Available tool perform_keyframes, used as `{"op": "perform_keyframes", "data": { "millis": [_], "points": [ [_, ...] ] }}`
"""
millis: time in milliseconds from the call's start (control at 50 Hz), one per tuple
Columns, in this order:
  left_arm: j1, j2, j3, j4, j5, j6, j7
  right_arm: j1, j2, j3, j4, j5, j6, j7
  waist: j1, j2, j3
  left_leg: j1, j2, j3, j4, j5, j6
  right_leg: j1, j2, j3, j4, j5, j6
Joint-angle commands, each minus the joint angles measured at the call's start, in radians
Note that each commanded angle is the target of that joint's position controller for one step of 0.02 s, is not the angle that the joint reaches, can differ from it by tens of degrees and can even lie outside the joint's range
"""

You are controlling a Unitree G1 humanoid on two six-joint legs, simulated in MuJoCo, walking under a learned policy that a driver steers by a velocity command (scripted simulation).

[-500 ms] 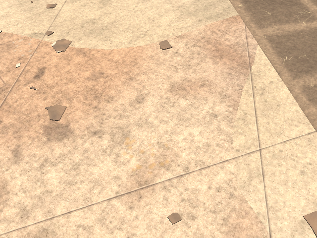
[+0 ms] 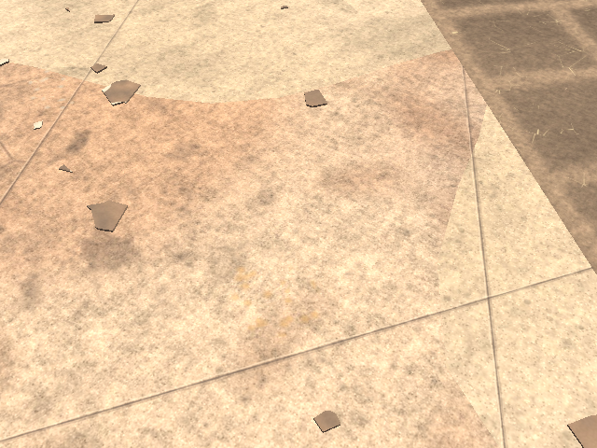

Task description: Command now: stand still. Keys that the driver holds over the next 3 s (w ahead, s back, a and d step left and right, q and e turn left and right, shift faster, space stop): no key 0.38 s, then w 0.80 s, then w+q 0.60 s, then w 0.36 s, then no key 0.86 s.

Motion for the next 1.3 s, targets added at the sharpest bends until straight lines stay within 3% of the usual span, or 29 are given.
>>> {"op": "perform_keyframes", "data": {
  "millis": [20,380,420,460,500,540,560,600,620,640,660,680,700,740,780,860,900,960,1020,1040,1060,1080,1100,1120,1140,1160,1180,1220,1300],
  "points": [
    [-0.012,0.099,0.022,-0.032,-0.002,-0.013,0.007,0.005,-0.115,-0.025,-0.024,0.001,-0.009,-0.004,-0.005,-0.003,-0.024,-0.031,0.031,-0.033,-0.098,0.119,0.023,0.028,-0.052,0.059,-0.093,0.124,-0.02],
    [0.003,0.084,0.013,0.109,-0.008,-0.012,0.018,0.042,-0.095,-0.02,0.099,0.004,-0.003,-0.014,-0.004,0.0,-0.005,-0.026,0.011,-0.015,-0.117,0.127,0.02,0.041,-0.046,0.042,-0.112,0.134,-0.02],
    [0.029,0.095,0.018,0.132,-0.017,-0.007,0.021,0.071,-0.093,-0.022,0.119,0.013,0.0,-0.017,-0.001,-0.01,-0.009,-0.046,-0.022,0.016,-0.093,-0.129,0.038,0.029,-0.024,0.03,-0.116,-0.182,-0.039],
    [0.04,0.116,0.025,0.132,-0.026,-0.012,0.022,0.054,-0.099,-0.024,0.103,0.02,-0.007,-0.02,0.008,-0.033,0.07,-0.143,-0.025,0.009,-0.057,-0.351,0.07,-0.049,-0.058,0.092,-0.155,-0.479,-0.083],
    [0.089,0.138,0.032,0.142,-0.035,-0.038,0.016,0.036,-0.072,-0.019,0.086,0.026,-0.036,-0.013,0.025,-0.093,0.102,-0.228,-0.021,0.016,0.03,-0.298,0.079,-0.021,-0.154,0.239,-0.225,-0.552,-0.14],
    [0.127,0.172,0.044,0.155,-0.036,-0.056,0.009,0.028,-0.042,-0.016,0.078,0.031,-0.062,0.004,0.026,-0.176,0.077,-0.236,-0.031,0.049,0.167,-0.153,0.083,0.01,-0.28,0.437,-0.326,-0.578,-0.214],
    [0.103,0.17,0.043,0.146,-0.036,-0.06,0.007,0.033,-0.047,-0.018,0.078,0.033,-0.069,0.012,0.011,-0.169,0.081,-0.198,-0.016,0.032,0.182,-0.144,0.101,-0.035,-0.301,0.465,-0.346,-0.552,-0.226],
    [-0.018,0.158,0.036,0.104,-0.045,-0.061,0.001,0.126,-0.033,-0.018,0.111,0.037,-0.079,0.019,-0.068,-0.149,0.085,0.009,-0.02,0.043,-0.003,-0.136,0.142,-0.171,-0.238,0.341,-0.314,-0.466,-0.175],
    [-0.077,0.139,0.031,0.081,-0.048,-0.06,-0.001,0.211,-0.048,-0.026,0.149,0.033,-0.08,0.018,-0.107,-0.11,0.085,0.154,-0.015,0.016,-0.1,-0.07,0.145,-0.263,-0.166,0.235,-0.218,-0.365,-0.129],
    [-0.121,0.076,0.014,0.058,-0.044,-0.068,-0.004,0.332,-0.121,-0.046,0.184,0.026,-0.082,0.014,-0.141,0.063,0.05,0.292,0.122,-0.205,-0.208,-0.154,0.179,-0.392,-0.059,0.071,0.052,-0.23,-0.058],
    [-0.151,0.047,0.008,0.009,-0.044,-0.091,-0.003,0.419,-0.24,-0.075,0.199,0.027,-0.088,0.025,-0.15,0.306,0.043,0.372,0.329,-0.58,-0.362,-0.236,0.289,-0.558,0.027,-0.054,0.316,-0.219,-0.015],
    [-0.165,0.097,0.019,0.01,-0.051,-0.105,-0.004,0.387,-0.185,-0.056,0.188,0.007,-0.1,0.028,-0.128,0.209,0.076,0.361,0.38,-0.664,-0.368,-0.195,0.326,-0.651,-0.019,0.03,0.502,-0.277,-0.025],
    [-0.108,0.098,0.02,0.031,-0.058,-0.114,-0.014,0.34,-0.13,-0.041,0.168,0.007,-0.109,0.029,-0.085,0.135,0.086,0.382,0.348,-0.576,-0.347,-0.126,0.3,-0.698,-0.056,0.059,0.588,-0.196,-0.043],
    [-0.085,0.1,0.023,0.055,-0.047,-0.121,-0.024,0.278,-0.115,-0.032,0.141,0.017,-0.109,0.038,-0.053,0.079,0.075,0.384,0.289,-0.404,-0.357,0.038,0.237,-0.713,-0.105,0.039,0.586,-0.055,-0.058],
    [-0.122,0.085,0.024,0.047,-0.035,-0.12,-0.035,0.284,-0.068,-0.015,0.138,0.01,-0.094,0.036,-0.051,0.09,0.061,0.335,0.228,-0.255,-0.375,0.246,0.2,-0.637,-0.124,0.004,0.501,0.033,-0.042],
    [-0.282,0.018,-0.005,-0.014,-0.033,-0.108,-0.048,0.297,-0.111,-0.016,0.123,0.003,-0.076,0.013,-0.078,0.09,0.09,0.177,0.159,-0.104,-0.418,0.334,0.19,-0.473,-0.077,-0.068,0.209,0.204,0.0],
    [-0.342,0.026,-0.011,-0.038,-0.038,-0.106,-0.055,0.324,-0.142,-0.024,0.128,0.008,-0.078,0.008,-0.089,0.109,0.105,0.129,0.166,-0.086,-0.449,0.312,0.196,-0.378,-0.05,-0.091,0.103,0.262,0.001],
    [-0.375,0.066,-0.007,-0.067,-0.045,-0.104,-0.063,0.331,-0.151,-0.033,0.139,0.025,-0.08,0.008,-0.067,0.12,0.123,0.198,0.214,-0.076,-0.435,0.371,0.185,-0.349,-0.053,-0.06,0.018,0.276,-0.033],
    [-0.259,0.134,0.023,-0.051,-0.04,-0.109,-0.065,0.294,-0.177,-0.047,0.129,0.02,-0.066,0.008,0.026,0.143,0.012,0.289,0.233,-0.038,-0.245,0.818,0.149,-0.163,-0.001,-0.084,0.003,0.215,-0.087],
    [-0.101,0.17,0.047,-0.003,-0.043,-0.106,-0.059,0.279,-0.171,-0.046,0.122,0.014,-0.057,0.008,0.105,0.143,-0.085,0.258,0.2,-0.007,-0.067,0.947,0.128,0.032,0.028,-0.102,0.003,0.209,-0.116],
    [0.079,0.213,0.067,0.045,-0.043,-0.099,-0.048,0.263,-0.163,-0.04,0.103,0.006,-0.054,0.01,0.183,0.124,-0.193,0.08,0.162,0.007,0.172,0.827,0.097,0.317,-0.049,-0.016,0.029,0.193,-0.156],
    [0.225,0.305,0.087,0.075,-0.014,-0.091,-0.04,0.365,-0.041,-0.008,0.082,0.002,-0.068,0.021,0.145,-0.126,-0.37,-0.301,0.001,0.034,0.591,0.317,0.033,0.695,-0.328,0.44,-0.029,-0.03,-0.303],
    [0.22,0.255,0.065,0.085,-0.015,-0.089,-0.046,0.369,-0.016,0.002,0.096,0.024,-0.099,0.029,0.135,-0.24,-0.453,-0.428,-0.08,-0.111,0.809,-0.241,0.038,0.7,-0.427,0.787,-0.245,-0.158,-0.357],
    [0.114,0.191,0.046,0.076,-0.027,-0.096,-0.049,0.264,-0.106,-0.025,0.059,0.053,-0.118,0.033,0.116,-0.188,-0.263,-0.531,-0.012,-0.127,0.881,-0.202,0.061,0.552,-0.379,0.659,-0.275,-0.183,-0.297],
    [0.022,0.149,0.033,0.055,-0.028,-0.102,-0.05,0.181,-0.133,-0.031,0.035,0.062,-0.127,0.029,0.085,-0.11,-0.146,-0.527,0.043,-0.092,0.855,-0.11,0.078,0.375,-0.343,0.494,-0.293,-0.096,-0.26],
    [-0.046,0.122,0.024,0.047,-0.017,-0.11,-0.056,0.148,-0.13,-0.038,0.029,0.051,-0.125,0.019,0.044,-0.037,-0.086,-0.474,0.086,-0.074,0.789,-0.031,0.08,0.218,-0.304,0.382,-0.32,0.013,-0.235],
    [-0.081,0.094,0.015,0.046,-0.006,-0.118,-0.061,0.159,-0.12,-0.046,0.033,0.036,-0.112,0.012,0.004,-0.044,-0.063,-0.405,0.12,-0.079,0.734,0.015,0.082,0.115,-0.262,0.295,-0.346,0.082,-0.216],
    [-0.08,0.084,0.013,0.066,-0.003,-0.124,-0.062,0.207,-0.063,-0.042,0.043,0.037,-0.079,0.01,-0.033,-0.074,-0.048,-0.336,0.141,-0.078,0.681,0.031,0.078,0.015,-0.241,0.2,-0.398,0.104,-0.216],
    [-0.009,0.137,0.023,0.108,0.005,-0.133,-0.033,0.079,-0.086,-0.052,-0.016,0.028,-0.056,0.007,-0.022,-0.051,0.021,-0.474,0.147,-0.099,0.533,0.182,0.049,0.004,-0.247,0.089,-0.458,0.163,-0.222]
  ]
}}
